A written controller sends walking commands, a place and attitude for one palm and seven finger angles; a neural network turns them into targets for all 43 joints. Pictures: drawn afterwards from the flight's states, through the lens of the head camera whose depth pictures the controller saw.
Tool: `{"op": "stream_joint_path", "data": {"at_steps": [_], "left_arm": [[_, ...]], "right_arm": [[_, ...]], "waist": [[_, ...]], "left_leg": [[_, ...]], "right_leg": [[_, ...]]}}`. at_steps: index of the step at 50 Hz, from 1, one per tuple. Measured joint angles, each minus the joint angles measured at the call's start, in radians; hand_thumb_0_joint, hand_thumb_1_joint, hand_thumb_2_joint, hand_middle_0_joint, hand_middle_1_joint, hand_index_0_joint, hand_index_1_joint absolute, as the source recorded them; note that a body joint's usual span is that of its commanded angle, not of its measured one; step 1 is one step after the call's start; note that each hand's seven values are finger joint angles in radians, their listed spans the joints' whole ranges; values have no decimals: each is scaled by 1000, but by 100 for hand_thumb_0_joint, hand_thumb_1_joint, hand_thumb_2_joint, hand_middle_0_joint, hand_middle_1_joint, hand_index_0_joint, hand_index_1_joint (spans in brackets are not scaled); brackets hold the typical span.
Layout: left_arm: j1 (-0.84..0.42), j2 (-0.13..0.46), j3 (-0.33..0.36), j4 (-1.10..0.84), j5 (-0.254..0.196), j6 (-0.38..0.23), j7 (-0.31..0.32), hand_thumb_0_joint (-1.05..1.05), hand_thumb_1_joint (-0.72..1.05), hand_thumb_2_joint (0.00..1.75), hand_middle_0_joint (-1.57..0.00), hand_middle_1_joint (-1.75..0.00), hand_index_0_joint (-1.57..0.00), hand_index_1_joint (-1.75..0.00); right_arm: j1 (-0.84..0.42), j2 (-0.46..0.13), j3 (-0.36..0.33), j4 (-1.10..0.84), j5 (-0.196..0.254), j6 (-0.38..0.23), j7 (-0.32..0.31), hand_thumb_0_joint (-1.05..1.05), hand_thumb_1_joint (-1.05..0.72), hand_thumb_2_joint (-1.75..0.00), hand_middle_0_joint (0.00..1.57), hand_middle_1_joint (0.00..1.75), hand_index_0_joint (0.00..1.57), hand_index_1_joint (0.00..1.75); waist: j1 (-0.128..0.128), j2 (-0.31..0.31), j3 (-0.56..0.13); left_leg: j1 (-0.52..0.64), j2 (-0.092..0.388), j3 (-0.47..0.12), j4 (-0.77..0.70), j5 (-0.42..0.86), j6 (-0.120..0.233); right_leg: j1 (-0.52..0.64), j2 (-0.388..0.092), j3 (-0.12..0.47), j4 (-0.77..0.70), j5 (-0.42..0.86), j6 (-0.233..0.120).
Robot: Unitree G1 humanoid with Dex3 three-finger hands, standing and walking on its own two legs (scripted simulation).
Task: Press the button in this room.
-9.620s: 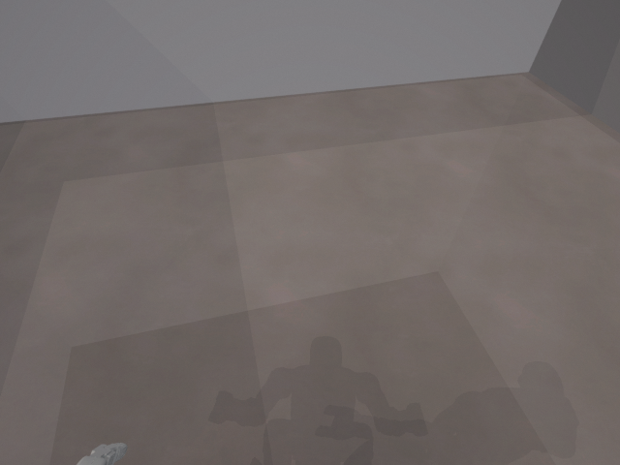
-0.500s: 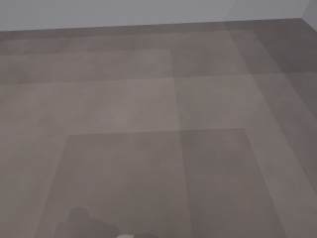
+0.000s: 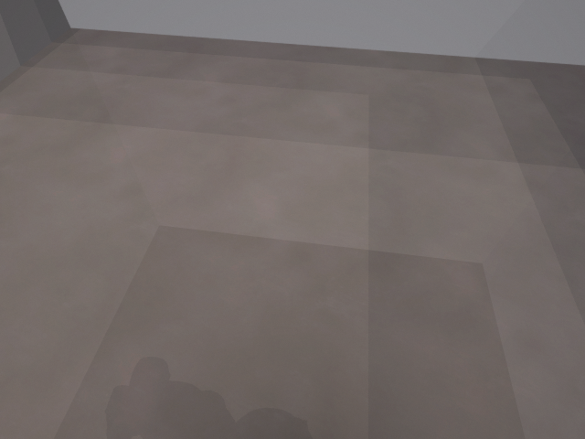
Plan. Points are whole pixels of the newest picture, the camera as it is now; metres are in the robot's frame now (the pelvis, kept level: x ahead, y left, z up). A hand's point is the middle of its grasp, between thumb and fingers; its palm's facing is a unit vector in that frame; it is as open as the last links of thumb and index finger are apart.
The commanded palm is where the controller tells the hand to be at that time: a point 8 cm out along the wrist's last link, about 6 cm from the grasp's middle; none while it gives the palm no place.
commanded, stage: turn or walk to find it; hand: left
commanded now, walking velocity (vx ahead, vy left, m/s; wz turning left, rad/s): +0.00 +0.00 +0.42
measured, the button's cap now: out of the picture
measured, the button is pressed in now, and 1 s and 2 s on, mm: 0 0 0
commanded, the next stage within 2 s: none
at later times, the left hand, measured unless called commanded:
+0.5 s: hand out of the picture -0.03 +0.16 -0.16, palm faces +0.26 -0.93 -0.26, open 7.4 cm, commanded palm none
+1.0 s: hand out of the picture -0.07 +0.21 -0.16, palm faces +0.43 -0.87 -0.25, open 7.4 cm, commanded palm none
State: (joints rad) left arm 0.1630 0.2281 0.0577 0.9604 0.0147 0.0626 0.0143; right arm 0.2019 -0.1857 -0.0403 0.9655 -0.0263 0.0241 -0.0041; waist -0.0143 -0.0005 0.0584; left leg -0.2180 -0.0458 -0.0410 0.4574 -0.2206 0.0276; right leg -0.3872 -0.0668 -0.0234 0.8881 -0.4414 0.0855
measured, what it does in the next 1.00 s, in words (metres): steps on the spot, turning left: right foot, then left foot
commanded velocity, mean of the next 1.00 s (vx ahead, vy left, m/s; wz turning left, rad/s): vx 0.00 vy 0.00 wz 0.42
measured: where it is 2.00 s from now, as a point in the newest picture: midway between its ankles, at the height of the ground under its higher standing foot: outside the picture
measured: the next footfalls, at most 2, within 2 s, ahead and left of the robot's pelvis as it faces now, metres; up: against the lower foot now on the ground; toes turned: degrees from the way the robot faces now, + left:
right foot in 0.10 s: +0.04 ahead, -0.13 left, +0.00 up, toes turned -1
left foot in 0.64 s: -0.07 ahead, +0.09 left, +0.00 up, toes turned +22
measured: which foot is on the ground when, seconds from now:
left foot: down 0.00-0.10, up 0.12-0.62, down 0.64-1.00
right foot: up 0.00-0.08, down 0.10-0.64, up 0.66-1.00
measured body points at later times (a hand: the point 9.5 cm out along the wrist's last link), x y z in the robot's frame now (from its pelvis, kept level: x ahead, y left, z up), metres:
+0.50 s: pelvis -0.04 -0.04 +0.00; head +0.00 -0.06 +0.45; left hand -0.04 +0.21 -0.14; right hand +0.06 -0.29 -0.16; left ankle -0.11 +0.11 -0.68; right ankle +0.00 -0.13 -0.74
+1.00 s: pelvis -0.07 -0.02 +0.00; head -0.05 +0.00 +0.45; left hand -0.10 +0.25 -0.14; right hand +0.09 -0.21 -0.14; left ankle -0.11 +0.08 -0.74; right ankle -0.02 -0.15 -0.69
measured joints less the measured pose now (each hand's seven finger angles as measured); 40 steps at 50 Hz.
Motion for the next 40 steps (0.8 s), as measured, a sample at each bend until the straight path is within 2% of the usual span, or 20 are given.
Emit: {"op": "stream_joint_path", "data": {"at_steps": [2, 4, 5, 6, 7, 9, 12, 16, 20, 24, 28, 31, 32, 33, 35, 38, 40], "left_arm": [[-16, -10, -4, -14, -3, -7, 0, 1, 90, 89, -20, -30, -19, -29], [-25, -20, -9, -27, -5, -20, -1, 1, 90, 89, -20, -30, -19, -29], [-27, -26, -11, -32, -4, -29, -1, 1, 90, 89, -20, -30, -20, -29], [-31, -39, -14, -32, 0, -37, 1, 1, 90, 89, -20, -30, -20, -29], [-30, -47, -20, -37, 4, -43, 1, 0, 90, 89, -20, -30, -20, -29], [-17, -61, -26, -44, 5, -48, 2, 0, 90, 89, -20, -30, -20, -29], [5, -74, -28, -41, 5, -42, 5, 0, 90, 89, -20, -30, -20, -30], [26, -81, -31, -27, 5, -45, 5, 1, 90, 89, -20, -30, -20, -30], [46, -76, -25, -17, 8, -50, 8, 0, 91, 89, -21, -30, -20, -30], [63, -60, -21, -4, 16, -49, 5, 0, 91, 89, -21, -30, -20, -30], [76, -33, -12, 13, 21, -44, 2, 0, 90, 89, -21, -30, -20, -30], [90, -9, -3, 27, 17, -35, 1, 0, 90, 89, -21, -30, -20, -30], [96, 2, 1, 30, 12, -28, 1, 0, 90, 89, -20, -30, -20, -30], [96, 14, 5, 36, 9, -16, 2, 1, 90, 89, -20, -30, -20, -30], [98, 29, 9, 47, 9, 9, 5, 1, 90, 89, -20, -30, -20, -30], [85, 32, 12, 56, 10, 21, -2, 1, 91, 89, -20, -30, -20, -29], [71, 29, 10, 50, 9, 13, -7, 1, 91, 89, -20, -30, -19, -29]], "right_arm": [[12, -7, -6, 5, -2, 7, 1, 1, -91, -89, 20, 30, 21, 30], [25, -16, -13, 11, -1, 14, 2, 1, -91, -89, 20, 30, 21, 30], [32, -22, -18, 13, 2, 17, 3, 1, -91, -89, 20, 30, 21, 30], [34, -33, -24, 19, 6, 20, 4, 1, -91, -89, 20, 30, 21, 30], [39, -39, -30, 23, 8, 27, 3, 1, -91, -89, 20, 30, 20, 30], [50, -49, -40, 31, 5, 42, 6, 1, -91, -89, 20, 30, 20, 30], [58, -64, -52, 41, -1, 53, 15, 1, -91, -89, 20, 30, 20, 30], [68, -74, -57, 47, -1, 53, 20, 1, -91, -90, 20, 29, 20, 30], [65, -73, -54, 59, -1, 60, 20, 1, -91, -90, 20, 29, 20, 30], [38, -67, -44, 60, 3, 61, 17, 1, -91, -90, 19, 29, 20, 30], [-9, -54, -31, 42, 11, 47, 15, 1, -92, -90, 19, 29, 20, 30], [-38, -46, -22, 17, 15, 25, 15, 1, -91, -90, 19, 29, 20, 30], [-45, -42, -21, 10, 13, 14, 16, 1, -91, -90, 19, 29, 20, 30], [-54, -31, -18, 6, 11, 7, 15, 1, -91, -90, 19, 29, 20, 30], [-61, -16, -8, -3, 6, 0, 14, 1, -91, -90, 20, 29, 20, 30], [-56, -5, 2, -7, 3, -4, 2, 1, -91, -90, 20, 29, 20, 30], [-53, -2, 7, -5, 4, -7, -2, 1, -91, -89, 20, 30, 20, 30]], "waist": [[-11, 12, 2], [-17, 22, 0], [-18, 31, 0], [-22, 54, 7], [-26, 63, 9], [-27, 63, 4], [-25, 58, -1], [-28, 52, 0], [-13, 39, 2], [7, 21, 12], [32, -1, 23], [37, -15, 21], [38, -24, 17], [43, -45, 19], [48, -58, 13], [41, -46, 0], [39, -38, 0]], "left_leg": [[-21, -2, -15, 19, -1, -11], [-49, -7, -28, 50, -8, -26], [-67, -8, -37, 77, -17, -35], [-87, 0, -49, 122, -45, -36], [-116, -4, -51, 201, -125, -40], [-185, -16, -39, 405, -214, -44], [-251, 4, -16, 634, -179, -57], [-267, 49, -13, 728, -112, -83], [-231, 80, -5, 677, -127, -99], [-167, 93, 29, 524, -193, -101], [-97, 87, 76, 350, -234, -87], [-23, 77, 107, 164, -135, -72], [-9, 70, 108, 122, -96, -49], [-13, 56, 114, 133, -101, -27], [-11, 50, 113, 138, -121, -1], [8, 46, 88, 83, -95, 8], [21, 39, 72, 43, -66, 13]], "right_leg": [[40, 13, -3, -101, 7, -7], [94, 25, -11, -232, 75, -14], [122, 31, -20, -301, 124, -34], [129, 42, -38, -311, 142, -69], [129, 41, -52, -305, 142, -96], [140, 25, -75, -313, 138, -124], [167, 10, -99, -362, 160, -130], [186, -2, -142, -403, 183, -134], [183, -14, -179, -408, 186, -136], [170, -35, -212, -393, 183, -130], [144, -60, -240, -353, 173, -114], [116, -81, -265, -293, 151, -92], [97, -95, -266, -253, 135, -81], [71, -100, -231, -191, 61, -62], [16, -74, -149, -44, -45, -44], [-40, -42, -80, 117, -23, -27], [-60, -34, -50, 167, 11, -16]]}}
